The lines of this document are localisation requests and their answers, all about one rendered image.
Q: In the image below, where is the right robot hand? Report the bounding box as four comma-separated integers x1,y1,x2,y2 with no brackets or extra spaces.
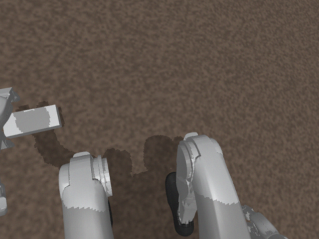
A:
241,205,279,239

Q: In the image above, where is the small box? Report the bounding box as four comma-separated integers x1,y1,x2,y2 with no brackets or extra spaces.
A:
3,105,62,139

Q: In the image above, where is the left robot hand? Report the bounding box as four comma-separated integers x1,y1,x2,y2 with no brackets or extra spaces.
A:
0,87,20,150

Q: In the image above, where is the right robot foot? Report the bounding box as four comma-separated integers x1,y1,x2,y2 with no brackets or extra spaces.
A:
165,172,194,237

